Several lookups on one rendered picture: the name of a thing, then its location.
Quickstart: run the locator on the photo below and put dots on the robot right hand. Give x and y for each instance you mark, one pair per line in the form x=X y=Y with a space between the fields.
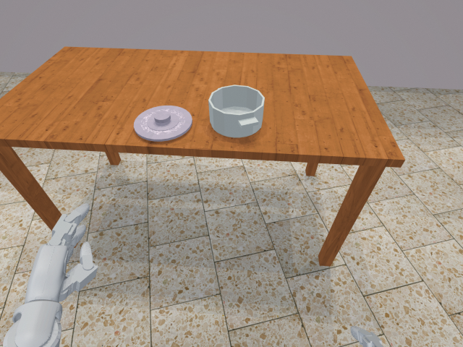
x=365 y=338

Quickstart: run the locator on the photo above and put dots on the knob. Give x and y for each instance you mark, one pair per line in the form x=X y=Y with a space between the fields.
x=162 y=116

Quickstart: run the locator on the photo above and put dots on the table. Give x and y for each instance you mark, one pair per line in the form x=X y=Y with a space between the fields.
x=317 y=109

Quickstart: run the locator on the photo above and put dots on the robot left hand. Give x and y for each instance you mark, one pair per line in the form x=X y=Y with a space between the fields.
x=46 y=280

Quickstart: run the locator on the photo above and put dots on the lid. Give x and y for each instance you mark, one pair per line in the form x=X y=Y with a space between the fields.
x=146 y=127

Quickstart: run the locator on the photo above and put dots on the pot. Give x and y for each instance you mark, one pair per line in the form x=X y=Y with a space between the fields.
x=236 y=110

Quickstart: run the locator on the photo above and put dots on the robot left forearm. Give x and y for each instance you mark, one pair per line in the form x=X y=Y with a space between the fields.
x=36 y=324

